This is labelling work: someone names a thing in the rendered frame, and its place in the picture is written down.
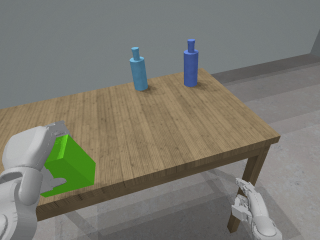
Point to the right robot hand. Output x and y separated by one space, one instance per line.
252 206

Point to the robot right forearm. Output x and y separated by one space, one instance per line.
264 228

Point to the left robot hand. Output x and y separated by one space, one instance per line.
31 148

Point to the sponge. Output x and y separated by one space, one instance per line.
69 161

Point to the table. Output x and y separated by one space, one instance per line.
140 139

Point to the robot left forearm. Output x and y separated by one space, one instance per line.
19 198

